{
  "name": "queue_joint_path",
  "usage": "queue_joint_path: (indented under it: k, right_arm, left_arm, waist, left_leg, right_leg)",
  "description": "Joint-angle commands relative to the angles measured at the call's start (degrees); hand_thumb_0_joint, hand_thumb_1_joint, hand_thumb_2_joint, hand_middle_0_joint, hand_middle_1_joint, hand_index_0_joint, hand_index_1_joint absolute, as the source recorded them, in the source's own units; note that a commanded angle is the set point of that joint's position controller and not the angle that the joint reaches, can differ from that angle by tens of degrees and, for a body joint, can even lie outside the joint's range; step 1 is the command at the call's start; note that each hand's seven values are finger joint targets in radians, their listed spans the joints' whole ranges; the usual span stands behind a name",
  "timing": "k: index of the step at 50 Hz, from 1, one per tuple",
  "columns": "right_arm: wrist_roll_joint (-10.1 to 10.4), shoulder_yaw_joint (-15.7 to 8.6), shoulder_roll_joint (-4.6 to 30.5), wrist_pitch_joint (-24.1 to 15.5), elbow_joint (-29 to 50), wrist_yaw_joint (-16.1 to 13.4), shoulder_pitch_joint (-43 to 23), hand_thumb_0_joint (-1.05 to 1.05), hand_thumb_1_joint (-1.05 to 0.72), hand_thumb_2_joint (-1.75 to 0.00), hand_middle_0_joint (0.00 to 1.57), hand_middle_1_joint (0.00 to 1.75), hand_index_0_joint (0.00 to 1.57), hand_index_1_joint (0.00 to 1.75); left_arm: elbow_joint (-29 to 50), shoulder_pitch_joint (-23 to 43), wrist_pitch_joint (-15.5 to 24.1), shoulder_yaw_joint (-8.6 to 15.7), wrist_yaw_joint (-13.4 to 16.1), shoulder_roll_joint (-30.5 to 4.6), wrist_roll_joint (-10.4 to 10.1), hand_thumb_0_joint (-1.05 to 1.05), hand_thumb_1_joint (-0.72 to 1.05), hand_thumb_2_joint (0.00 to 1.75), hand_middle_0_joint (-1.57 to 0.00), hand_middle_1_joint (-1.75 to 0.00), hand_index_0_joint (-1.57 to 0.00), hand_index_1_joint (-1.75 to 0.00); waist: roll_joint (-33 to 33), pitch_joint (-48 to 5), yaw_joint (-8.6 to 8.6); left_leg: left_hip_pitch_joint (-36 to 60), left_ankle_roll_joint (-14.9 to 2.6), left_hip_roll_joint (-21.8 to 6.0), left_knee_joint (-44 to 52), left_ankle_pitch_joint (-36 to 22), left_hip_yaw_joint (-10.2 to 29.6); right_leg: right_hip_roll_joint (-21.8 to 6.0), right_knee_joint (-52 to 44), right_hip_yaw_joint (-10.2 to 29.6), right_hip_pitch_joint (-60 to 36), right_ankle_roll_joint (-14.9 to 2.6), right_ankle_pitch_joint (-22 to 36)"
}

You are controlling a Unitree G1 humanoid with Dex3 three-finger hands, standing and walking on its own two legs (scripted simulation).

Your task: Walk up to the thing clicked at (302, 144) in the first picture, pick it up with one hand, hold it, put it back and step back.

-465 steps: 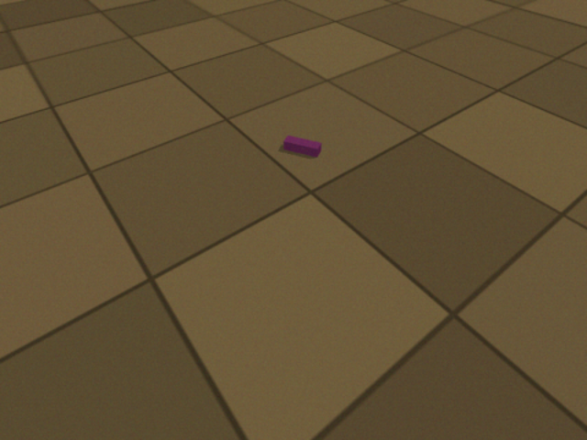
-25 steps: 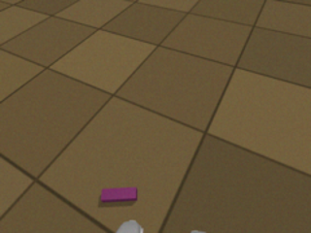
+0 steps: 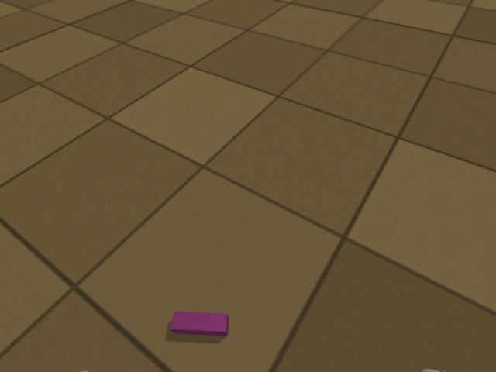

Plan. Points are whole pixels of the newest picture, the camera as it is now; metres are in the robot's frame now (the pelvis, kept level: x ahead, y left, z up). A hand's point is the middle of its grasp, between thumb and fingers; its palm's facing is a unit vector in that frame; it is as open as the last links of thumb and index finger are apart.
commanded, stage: walk up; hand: left
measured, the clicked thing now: (200, 323) +0.42 +0.22 -0.73
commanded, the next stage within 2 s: stand in 1.00 s
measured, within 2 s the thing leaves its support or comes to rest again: neither
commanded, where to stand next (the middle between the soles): +0.03 +0.00 m, yaw -2 degrees
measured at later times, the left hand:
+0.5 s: hand out of the picture +0.07 +0.26 -0.14, palm faces -0.01 -0.93 -0.37, open 7.4 cm
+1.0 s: hand out of the picture +0.10 +0.25 -0.13, palm faces -0.01 -0.92 -0.38, open 7.4 cm
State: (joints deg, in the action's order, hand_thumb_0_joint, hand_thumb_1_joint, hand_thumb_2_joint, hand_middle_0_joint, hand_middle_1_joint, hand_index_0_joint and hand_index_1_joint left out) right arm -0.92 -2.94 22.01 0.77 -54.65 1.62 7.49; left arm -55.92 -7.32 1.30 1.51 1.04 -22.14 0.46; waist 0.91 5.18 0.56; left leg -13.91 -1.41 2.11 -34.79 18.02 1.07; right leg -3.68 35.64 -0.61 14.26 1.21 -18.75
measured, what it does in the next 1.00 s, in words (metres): stands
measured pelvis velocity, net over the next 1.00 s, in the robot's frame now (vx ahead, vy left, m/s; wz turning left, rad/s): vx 0.01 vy -0.01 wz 0.00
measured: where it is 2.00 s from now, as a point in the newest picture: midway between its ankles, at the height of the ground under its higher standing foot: outside the picture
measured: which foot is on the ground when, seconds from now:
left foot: down 0.00-1.00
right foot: down 0.00-1.00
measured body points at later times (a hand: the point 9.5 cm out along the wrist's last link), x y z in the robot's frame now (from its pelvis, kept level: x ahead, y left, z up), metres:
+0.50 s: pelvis +0.00 +0.00 +0.02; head +0.01 +0.00 +0.47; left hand +0.07 +0.31 -0.11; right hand +0.10 -0.30 -0.11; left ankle +0.01 +0.11 -0.73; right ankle +0.01 -0.15 -0.73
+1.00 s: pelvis +0.01 -0.01 +0.02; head +0.02 -0.01 +0.47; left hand +0.10 +0.30 -0.10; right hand +0.08 -0.31 -0.12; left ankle +0.01 +0.11 -0.73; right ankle +0.01 -0.15 -0.73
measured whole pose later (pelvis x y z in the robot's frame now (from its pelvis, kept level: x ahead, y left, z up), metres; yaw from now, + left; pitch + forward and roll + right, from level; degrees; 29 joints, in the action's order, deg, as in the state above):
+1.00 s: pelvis +0.01 -0.01 +0.02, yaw +0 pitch -3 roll +0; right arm -0.4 -2.0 20.5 1.3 -63.7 1.2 6.5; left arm -64.3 -4.6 1.5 0.9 0.6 -20.4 1.0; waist 0.9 3.5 -0.3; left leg -6.7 -0.5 1.1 -20.3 11.1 1.5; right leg -2.8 20.5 -1.3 6.7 1.8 -11.1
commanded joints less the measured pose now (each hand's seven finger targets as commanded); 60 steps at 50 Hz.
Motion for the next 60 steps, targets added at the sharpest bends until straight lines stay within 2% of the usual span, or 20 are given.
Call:
queue_joint_path:
  k: [1, 2, 4, 8, 10, 14, 17, 21, 23, 26, 33, 38, 49, 50, 52, 54, 58, 60]
  right_arm:
    - [0.1, -2.1, 11.8, -1.3, 3.5, -0.5, -3.9, 0.00, -0.90, -0.90, 0.20, 0.30, 0.20, 0.30]
    - [0.1, -1.9, 11.6, -1.1, 3.2, -0.7, -3.7, 0.00, -0.90, -0.90, 0.20, 0.30, 0.20, 0.30]
    - [0.2, -1.9, 11.5, -1.0, 2.2, -0.8, -3.1, 0.00, -0.90, -0.90, 0.20, 0.30, 0.20, 0.30]
    - [0.4, -1.8, 11.3, -1.0, 1.4, -0.7, -4.7, 0.00, -0.90, -0.90, 0.20, 0.30, 0.20, 0.30]
    - [0.4, -1.7, 11.1, -0.9, 1.1, -0.6, -5.5, 0.00, -0.90, -0.90, 0.20, 0.30, 0.20, 0.30]
    - [0.4, -1.6, 10.8, -0.8, 0.0, -0.6, -5.9, 0.00, -0.90, -0.90, 0.20, 0.30, 0.20, 0.30]
    - [0.5, -1.6, 10.7, -0.8, -0.5, -0.6, -6.2, 0.00, -0.90, -0.90, 0.20, 0.30, 0.20, 0.30]
    - [0.6, -1.6, 10.6, -0.8, -1.4, -0.6, -6.2, 0.00, -0.90, -0.90, 0.20, 0.30, 0.20, 0.30]
    - [0.7, -1.5, 10.2, -0.7, -2.1, -0.7, -5.6, 0.00, -0.90, -0.90, 0.20, 0.30, 0.20, 0.30]
    - [0.5, -1.6, 10.4, -0.8, -2.9, -0.8, -5.5, 0.00, -0.90, -0.90, 0.20, 0.30, 0.20, 0.30]
    - [0.5, -1.3, 10.4, -0.8, -3.8, -0.8, -5.4, 0.00, -0.90, -0.90, 0.20, 0.30, 0.20, 0.30]
    - [0.5, -1.3, 10.3, -0.8, -4.7, -0.9, -4.3, 0.00, -0.90, -0.90, 0.20, 0.30, 0.20, 0.30]
    - [0.4, -1.2, 10.5, -0.8, -4.7, -0.9, -3.7, 0.00, -0.90, -0.90, 0.20, 0.30, 0.20, 0.30]
    - [0.4, -0.2, 9.3, -1.6, -5.0, -1.3, -3.9, 0.00, -0.90, -0.90, 0.20, 0.30, 0.20, 0.30]
    - [0.4, -0.4, 10.6, -2.2, -5.4, -1.6, -4.5, 0.00, -0.90, -0.90, 0.20, 0.30, 0.20, 0.30]
    - [0.4, 0.0, 10.3, -2.3, -5.8, -1.8, -4.0, 0.00, -0.90, -0.90, 0.20, 0.30, 0.20, 0.30]
    - [0.5, 0.2, 10.4, -2.5, -6.1, -1.9, -4.2, 0.00, -0.90, -0.90, 0.20, 0.30, 0.20, 0.30]
    - [0.5, 0.2, 10.6, -2.6, -6.2, -1.9, -4.5, 0.00, -0.90, -0.90, 0.20, 0.30, 0.20, 0.30]
  left_arm:
    - [2.0, 0.3, 1.7, 2.0, 0.4, -10.8, -0.1, 0.00, 0.90, 0.90, -0.20, -0.30, -0.20, -0.30]
    - [1.7, 0.3, 2.0, 2.1, 0.3, -12.2, -0.1, 0.00, 0.90, 0.90, -0.20, -0.30, -0.20, -0.30]
    - [1.3, 1.4, 2.0, 2.1, 0.4, -13.0, -0.1, 0.00, 0.90, 0.90, -0.20, -0.30, -0.20, -0.30]
    - [0.0, 2.2, 1.6, 1.3, 0.4, -12.1, -0.1, 0.00, 0.90, 0.90, -0.20, -0.30, -0.20, -0.30]
    - [-0.8, 2.4, 1.6, 1.2, 0.3, -12.2, 0.0, 0.00, 0.90, 0.90, -0.20, -0.30, -0.20, -0.30]
    - [-2.1, 2.8, 1.6, 1.1, 0.3, -12.1, 0.0, 0.00, 0.90, 0.90, -0.20, -0.30, -0.20, -0.30]
    - [-3.2, 2.9, 1.7, 1.2, 0.3, -12.1, 0.3, 0.00, 0.90, 0.90, -0.20, -0.30, -0.20, -0.30]
    - [-4.0, 2.9, 1.9, 1.3, 0.4, -11.9, 0.4, 0.00, 0.90, 0.90, -0.20, -0.30, -0.20, -0.30]
    - [-4.3, 3.6, 1.8, 1.4, 0.4, -11.9, 0.3, 0.00, 0.90, 0.90, -0.20, -0.30, -0.20, -0.30]
    - [-4.5, 3.3, 1.8, 1.4, 0.4, -11.5, 0.4, 0.00, 0.90, 0.90, -0.20, -0.30, -0.20, -0.30]
    - [-5.1, 4.3, 1.5, 1.7, 0.3, -11.6, 0.7, 0.00, 0.90, 0.90, -0.20, -0.30, -0.20, -0.30]
    - [-5.1, 4.8, 1.4, 1.8, 0.3, -11.5, 0.6, 0.00, 0.90, 0.90, -0.20, -0.30, -0.20, -0.30]
    - [-5.0, 5.2, 1.3, 1.9, 0.3, -11.6, 0.6, 0.00, 0.90, 0.90, -0.20, -0.30, -0.20, -0.30]
    - [-5.4, 5.2, 0.9, 1.2, 0.1, -10.3, 0.2, 0.00, 0.90, 0.90, -0.20, -0.30, -0.20, -0.30]
    - [-5.3, 4.9, 0.8, 1.1, -0.1, -10.0, 0.0, 0.00, 0.90, 0.90, -0.20, -0.30, -0.20, -0.30]
    - [-5.5, 4.7, 0.7, 1.2, -0.4, -10.4, 0.0, 0.00, 0.90, 0.90, -0.20, -0.30, -0.20, -0.30]
    - [-5.5, 4.1, 0.6, 1.1, -0.5, -10.2, 0.2, 0.00, 0.90, 0.90, -0.20, -0.30, -0.20, -0.30]
    - [-5.6, 3.9, 0.6, 1.0, -0.6, -10.2, 0.1, 0.00, 0.90, 0.90, -0.20, -0.30, -0.20, -0.30]
  waist:
    - [1.8, -5.6, 1.42]
    - [1.8, -6.1, 0.98]
    - [1.7, -7.6, 0.07]
    - [1.6, -7.0, 0.23]
    - [1.2, -6.4, 0.22]
    - [1.2, -6.2, 0.17]
    - [0.9, -5.7, -0.04]
    - [-0.2, -6.8, -0.01]
    - [-0.7, -5.9, -0.41]
    - [-0.3, -7.3, -0.15]
    - [-1.2, -5.9, -0.12]
    - [-1.2, -6.3, -0.21]
    - [-1.4, -7.4, -0.25]
    - [-3.4, -7.8, -0.66]
    - [-1.8, -7.7, -0.25]
    - [-1.0, -6.5, -0.54]
    - [-0.1, -6.7, -0.45]
    - [0.0, -5.6, -0.36]
  left_leg:
    - [-1.0, -4.12, -9.8, 11.1, -13.1, 10.0]
    - [0.0, -2.69, -7.9, 10.4, -13.0, 8.0]
    - [3.5, -1.74, -7.4, 10.7, -14.7, 6.9]
    - [4.6, -2.77, -9.0, 13.9, -13.9, 8.0]
    - [4.3, -2.29, -8.7, 15.0, -12.0, 7.6]
    - [5.0, -1.68, -8.4, 16.7, -11.9, 7.1]
    - [5.3, -1.42, -8.2, 17.3, -9.9, 6.8]
    - [6.4, -1.29, -7.7, 16.9, -11.6, 5.9]
    - [6.2, -0.95, -7.4, 17.2, -10.8, 5.9]
    - [7.0, -1.11, -7.8, 17.3, -12.3, 5.8]
    - [5.4, -1.05, -7.6, 17.9, -11.2, 6.1]
    - [6.4, -0.61, -7.5, 17.8, -12.2, 5.9]
    - [7.6, -0.61, -7.7, 17.0, -15.7, 5.5]
    - [7.8, -0.37, -9.2, 18.2, -18.7, 6.5]
    - [8.5, -0.06, -9.3, 18.1, -20.3, 6.5]
    - [7.4, 0.23, -9.0, 18.9, -18.0, 6.0]
    - [6.9, 0.39, -9.2, 19.5, -17.7, 5.9]
    - [6.7, 0.52, -9.0, 19.9, -14.8, 5.8]
  right_leg:
    - [-1.3, -8.6, 2.9, -6.3, -3.23, 7.4]
    - [-2.8, -9.7, 4.7, -6.6, -3.72, 11.4]
    - [-4.2, -9.9, 4.9, -6.6, -4.26, 16.0]
    - [-2.7, -11.8, 2.7, -6.8, -2.73, 12.7]
    - [-2.9, -13.0, 3.0, -7.0, -2.60, 11.9]
    - [-3.3, -14.8, 3.1, -7.8, -2.20, 13.0]
    - [-3.5, -16.1, 3.2, -7.7, -2.19, 12.0]
    - [-4.0, -16.9, 3.4, -8.4, -2.25, 14.2]
    - [-4.1, -17.6, 3.8, -7.6, -2.29, 12.8]
    - [-4.1, -17.4, 3.4, -8.4, -2.35, 13.7]
    - [-4.1, -18.2, 3.6, -8.7, -2.40, 12.8]
    - [-4.4, -18.6, 4.2, -8.4, -2.66, 12.5]
    - [-4.5, -18.3, 3.9, -9.5, -2.56, 15.9]
    - [-4.4, -18.3, 3.7, -9.8, -1.92, 17.0]
    - [-4.3, -18.7, 3.7, -10.4, -1.68, 17.0]
    - [-4.3, -19.4, 3.9, -10.2, -1.64, 16.0]
    - [-4.3, -19.5, 4.0, -11.2, -1.73, 16.5]
    - [-4.0, -20.2, 4.1, -10.0, -1.62, 13.7]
